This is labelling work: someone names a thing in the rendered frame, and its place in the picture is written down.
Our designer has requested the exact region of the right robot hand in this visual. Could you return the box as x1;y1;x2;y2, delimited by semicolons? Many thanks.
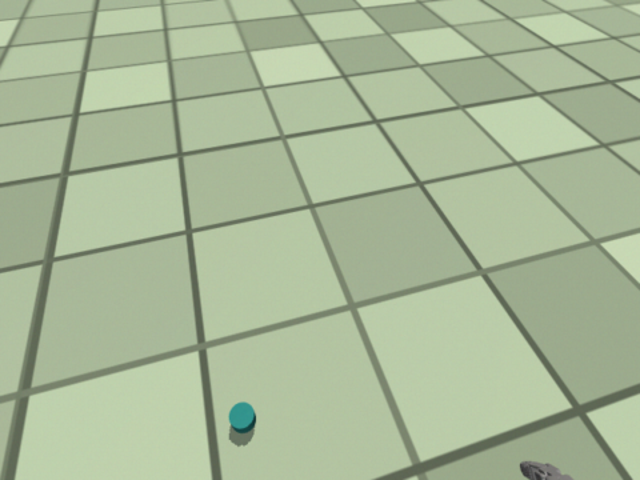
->
520;461;573;480

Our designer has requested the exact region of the tin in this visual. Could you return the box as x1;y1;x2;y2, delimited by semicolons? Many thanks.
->
229;402;256;433

